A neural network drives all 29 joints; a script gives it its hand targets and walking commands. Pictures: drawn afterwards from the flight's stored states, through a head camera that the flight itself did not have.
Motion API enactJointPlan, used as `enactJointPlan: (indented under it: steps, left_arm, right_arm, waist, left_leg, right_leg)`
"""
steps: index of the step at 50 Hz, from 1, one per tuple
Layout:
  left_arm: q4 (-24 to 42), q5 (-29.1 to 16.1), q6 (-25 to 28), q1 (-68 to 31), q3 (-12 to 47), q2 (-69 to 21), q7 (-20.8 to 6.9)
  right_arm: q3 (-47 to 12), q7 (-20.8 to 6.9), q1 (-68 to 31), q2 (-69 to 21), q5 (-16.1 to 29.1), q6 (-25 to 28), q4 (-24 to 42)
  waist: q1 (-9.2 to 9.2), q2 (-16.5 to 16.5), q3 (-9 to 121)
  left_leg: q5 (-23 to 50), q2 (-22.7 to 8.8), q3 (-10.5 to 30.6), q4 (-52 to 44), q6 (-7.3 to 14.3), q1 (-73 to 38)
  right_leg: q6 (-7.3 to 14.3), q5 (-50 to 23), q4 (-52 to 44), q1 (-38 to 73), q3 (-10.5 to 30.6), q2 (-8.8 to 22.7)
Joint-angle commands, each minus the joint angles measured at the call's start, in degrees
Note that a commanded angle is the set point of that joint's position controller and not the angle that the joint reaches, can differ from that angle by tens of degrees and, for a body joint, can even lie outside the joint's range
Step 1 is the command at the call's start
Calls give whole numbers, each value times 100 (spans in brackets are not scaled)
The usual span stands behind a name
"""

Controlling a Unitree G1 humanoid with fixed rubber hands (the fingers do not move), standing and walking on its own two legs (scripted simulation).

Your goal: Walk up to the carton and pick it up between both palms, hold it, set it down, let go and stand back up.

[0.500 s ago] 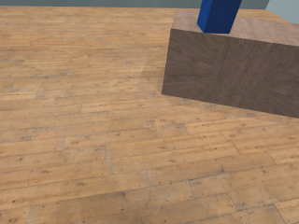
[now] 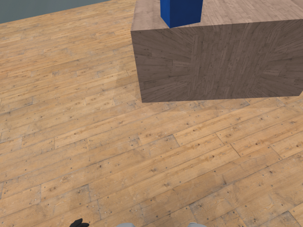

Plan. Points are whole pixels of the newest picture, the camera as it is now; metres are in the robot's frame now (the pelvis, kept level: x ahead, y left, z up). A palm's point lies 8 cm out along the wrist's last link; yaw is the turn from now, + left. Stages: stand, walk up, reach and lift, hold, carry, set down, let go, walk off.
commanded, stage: walk up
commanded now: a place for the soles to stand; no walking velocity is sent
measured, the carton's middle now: out of the picture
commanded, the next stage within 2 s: none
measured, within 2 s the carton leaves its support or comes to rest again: neither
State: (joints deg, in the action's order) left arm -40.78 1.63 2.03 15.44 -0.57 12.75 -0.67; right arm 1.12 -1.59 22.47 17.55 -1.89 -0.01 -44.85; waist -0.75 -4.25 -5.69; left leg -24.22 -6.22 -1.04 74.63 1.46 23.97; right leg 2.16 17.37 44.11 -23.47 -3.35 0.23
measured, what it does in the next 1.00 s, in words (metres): walks ahead: left foot, then right foot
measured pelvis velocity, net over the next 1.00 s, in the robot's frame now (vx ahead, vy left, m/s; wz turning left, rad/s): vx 0.45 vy -0.03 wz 0.01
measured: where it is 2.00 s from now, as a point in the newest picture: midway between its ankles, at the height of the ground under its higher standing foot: (175, 142)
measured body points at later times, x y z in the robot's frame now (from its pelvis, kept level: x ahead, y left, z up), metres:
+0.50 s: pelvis +0.24 +0.02 +0.02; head +0.25 +0.04 +0.47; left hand +0.32 +0.29 -0.11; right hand +0.28 -0.24 -0.09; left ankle +0.24 +0.15 -0.71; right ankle +0.29 -0.10 -0.65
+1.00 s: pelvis +0.45 -0.03 +0.01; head +0.47 -0.03 +0.46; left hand +0.49 +0.24 -0.11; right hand +0.56 -0.29 -0.10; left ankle +0.55 +0.09 -0.69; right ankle +0.44 -0.14 -0.71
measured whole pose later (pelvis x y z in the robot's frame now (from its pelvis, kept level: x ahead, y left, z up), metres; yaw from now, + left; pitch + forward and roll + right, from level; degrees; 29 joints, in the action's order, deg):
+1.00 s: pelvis +0.45 -0.03 +0.01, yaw +0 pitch -3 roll -1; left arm -43.4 2.1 1.8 21.4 -0.9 15.9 -0.6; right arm 2.5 -2.6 18.6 14.8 -1.8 1.3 -38.4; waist 2.7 -0.9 -4.9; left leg -19.4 -4.9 -2.9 45.8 0.4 28.1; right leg 1.8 21.7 37.5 -12.6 -9.1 1.9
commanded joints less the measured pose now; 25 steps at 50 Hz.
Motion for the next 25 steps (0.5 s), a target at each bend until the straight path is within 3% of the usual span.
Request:
enactJointPlan:
  steps: [1, 4, 8, 10, 11, 12, 13, 14, 15, 16, 17, 19, 21, 25]
  left_arm:
    - [313, -3, 210, 472, -433, 1302, 49]
    - [225, 25, 281, 480, -438, 1293, 57]
    - [173, 47, 276, 433, -474, 1397, 2]
    - [159, -12, 209, 349, -447, 1357, -57]
    - [171, 3, 168, 420, -393, 1214, -90]
    - [190, 27, 139, 589, -278, 946, -119]
    - [284, 47, 133, 813, -83, 469, -165]
    - [501, 2, 6, 904, -261, 866, -149]
    - [528, 153, -139, 489, -366, 1262, -118]
    - [538, 157, -185, 272, -420, 1347, -133]
    - [494, 84, -168, 291, -375, 1200, -145]
    - [404, 63, -121, 585, -376, 1063, -187]
    - [371, 27, -107, 686, -354, 896, -263]
    - [546, -5, -33, 231, -298, 609, -368]
  right_arm:
    - [226, -54, 426, 474, -20, 196, 734]
    - [228, -113, -60, 326, 45, 210, 932]
    - [319, -156, -166, 221, 35, 341, 1038]
    - [423, -111, 231, 315, -31, 396, 985]
    - [492, -50, 598, 437, -52, 419, 913]
    - [580, 37, 1116, 633, -75, 445, 831]
    - [640, 131, 1552, 1064, -178, 486, 834]
    - [744, 212, 1518, 1524, -93, 389, 905]
    - [673, 275, 1090, 1406, 17, 334, 909]
    - [566, 304, 842, 1223, 61, 337, 949]
    - [530, 325, 693, 1192, -6, 359, 962]
    - [412, 310, 209, 970, -65, 440, 967]
    - [354, 279, 12, 889, -75, 509, 884]
    - [344, 257, 38, 920, -65, 585, 720]
  waist:
    - [165, 1282, 231]
    - [237, 1178, -63]
    - [176, 1037, 84]
    - [-76, 592, 155]
    - [-256, 349, 229]
    - [-532, -124, 455]
    - [-723, -1318, 771]
    - [-642, -1478, 618]
    - [-530, -604, 127]
    - [-503, -329, -278]
    - [-492, -350, -361]
    - [-214, -391, -270]
    - [-106, -427, -144]
    - [-131, -486, -87]
  left_leg:
    - [151, -267, 307, -613, -126, 911]
    - [381, -374, 246, -1851, -181, 1094]
    - [1159, -45, -95, -3151, -8, -123]
    - [1587, 249, -449, -3629, 89, -1272]
    - [1329, 430, -507, -3640, 118, -1918]
    - [765, 419, -253, -3758, 218, -2700]
    - [-1159, -1015, 1889, -4825, 590, -3040]
    - [-2709, -2211, 4519, -6392, 1292, -2786]
    - [-3601, -2361, 4846, -6672, 1554, -2108]
    - [-2989, -2139, 4043, -6548, 1450, -1890]
    - [-2043, -2001, 3288, -6309, 1479, -1833]
    - [-881, -1664, 2167, -6199, 1330, -1312]
    - [-176, -1477, 1546, -6162, 1322, -1225]
    - [1230, -1250, 591, -5922, 1315, -1264]
  right_leg:
    - [1387, 942, -2835, 490, 2418, 1625]
    - [1472, 920, -2968, 391, 2143, 1677]
    - [1171, 754, -2594, 5, 1403, 1378]
    - [1002, 1086, -2048, -498, 1122, 1231]
    - [851, 1121, -1517, -809, 940, 1066]
    - [590, 760, -423, -1200, 629, 737]
    - [145, 851, 1799, -1641, -149, 142]
    - [-121, 1856, 2769, -2235, 60, -336]
    - [-134, 1568, 3271, -2323, 481, 179]
    - [-169, 1112, 3439, -2455, 612, 269]
    - [-190, 890, 3410, -2472, 624, 369]
    - [-278, 609, 2733, -1791, 745, 597]
    - [-339, 454, 2191, -1435, 671, 659]
    - [-286, 4, 469, -995, 363, 747]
